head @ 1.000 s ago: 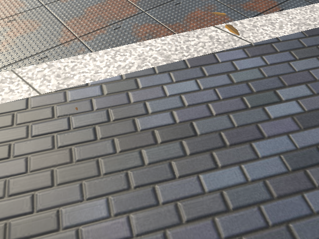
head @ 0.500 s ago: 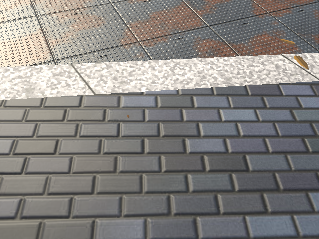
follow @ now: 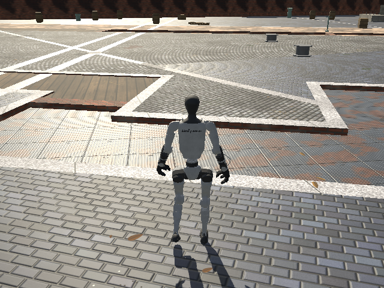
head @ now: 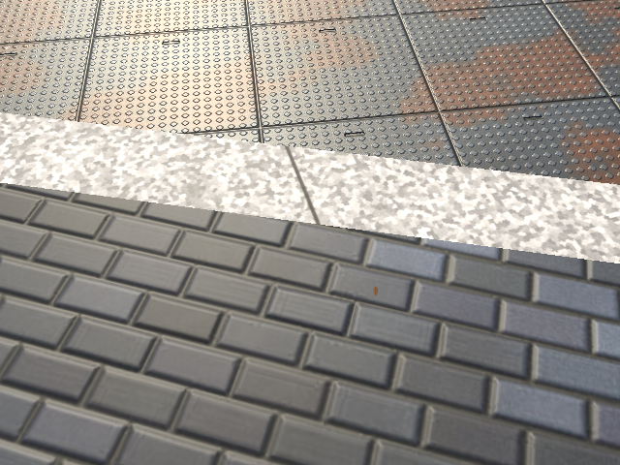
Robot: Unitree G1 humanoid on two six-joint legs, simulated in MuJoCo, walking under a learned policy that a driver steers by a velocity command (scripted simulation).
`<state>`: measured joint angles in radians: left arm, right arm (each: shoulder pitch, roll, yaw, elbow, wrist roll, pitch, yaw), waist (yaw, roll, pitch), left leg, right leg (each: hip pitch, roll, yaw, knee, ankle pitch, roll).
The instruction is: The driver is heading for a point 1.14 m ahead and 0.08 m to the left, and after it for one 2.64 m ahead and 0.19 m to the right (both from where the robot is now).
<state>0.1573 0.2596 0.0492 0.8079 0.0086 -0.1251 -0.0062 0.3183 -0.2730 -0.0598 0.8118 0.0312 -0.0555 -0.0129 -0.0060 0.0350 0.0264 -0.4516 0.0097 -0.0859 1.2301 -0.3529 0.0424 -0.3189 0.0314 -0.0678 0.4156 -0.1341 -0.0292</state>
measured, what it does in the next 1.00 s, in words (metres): walks ahead: left foot, then right foot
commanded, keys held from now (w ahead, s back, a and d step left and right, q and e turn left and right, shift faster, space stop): w+q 0.12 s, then q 0.12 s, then no key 0.34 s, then e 0.06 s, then w+e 0.36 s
